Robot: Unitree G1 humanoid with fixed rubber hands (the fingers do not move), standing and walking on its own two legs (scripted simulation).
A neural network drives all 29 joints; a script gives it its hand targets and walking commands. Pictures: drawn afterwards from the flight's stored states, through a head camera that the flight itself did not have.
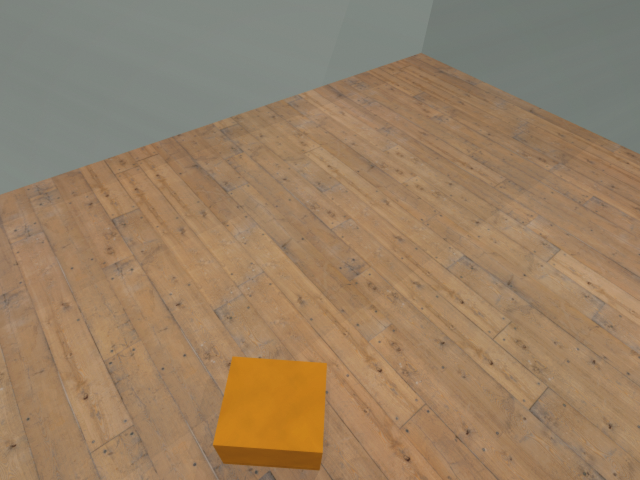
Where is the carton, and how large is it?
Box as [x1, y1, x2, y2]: [213, 356, 326, 469]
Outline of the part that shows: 232,356 213,445 224,463 319,469 322,453 326,363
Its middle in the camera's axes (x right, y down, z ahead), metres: -0.13 +0.49 +1.11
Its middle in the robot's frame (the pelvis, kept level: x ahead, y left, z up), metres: +0.44 +0.11 -0.68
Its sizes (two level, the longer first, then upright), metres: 0.274 0.235 0.189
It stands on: the floor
